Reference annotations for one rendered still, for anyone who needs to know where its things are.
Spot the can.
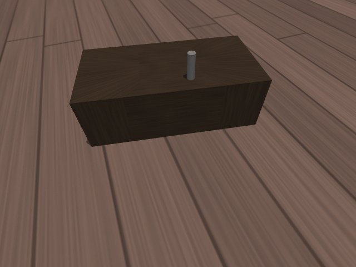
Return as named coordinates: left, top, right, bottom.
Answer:
left=187, top=51, right=196, bottom=80

